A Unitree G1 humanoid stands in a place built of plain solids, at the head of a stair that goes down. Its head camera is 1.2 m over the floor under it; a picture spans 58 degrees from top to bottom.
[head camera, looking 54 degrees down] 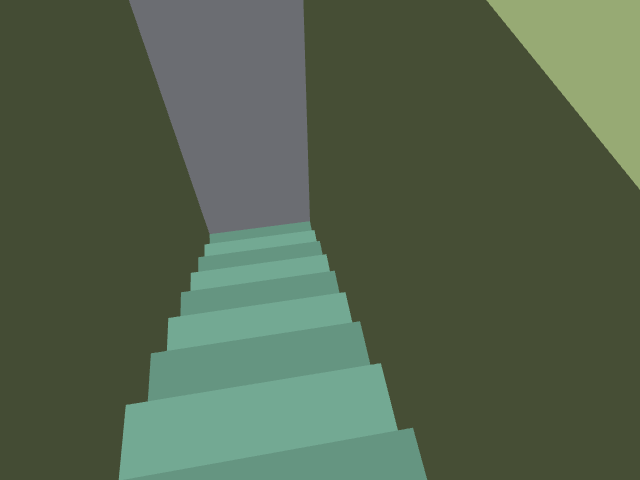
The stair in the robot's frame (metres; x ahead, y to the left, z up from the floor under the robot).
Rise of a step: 0.20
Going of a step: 0.25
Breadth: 0.84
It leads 9 degrees to the left of straight ahead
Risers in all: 9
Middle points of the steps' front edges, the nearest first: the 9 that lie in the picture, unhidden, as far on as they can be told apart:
0.20 0.16 0.00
0.45 0.20 -0.20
0.69 0.24 -0.40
0.94 0.28 -0.60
1.18 0.33 -0.80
1.43 0.37 -1.00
1.67 0.41 -1.20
1.92 0.45 -1.40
2.16 0.49 -1.60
